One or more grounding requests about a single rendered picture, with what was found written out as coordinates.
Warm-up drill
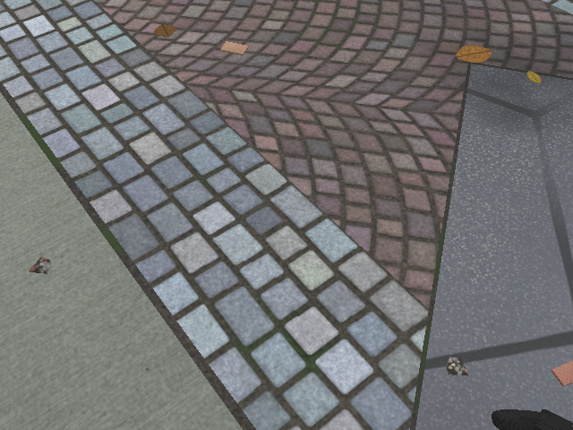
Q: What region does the right robot hand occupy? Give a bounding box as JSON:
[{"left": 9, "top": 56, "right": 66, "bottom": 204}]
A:
[{"left": 492, "top": 409, "right": 573, "bottom": 430}]

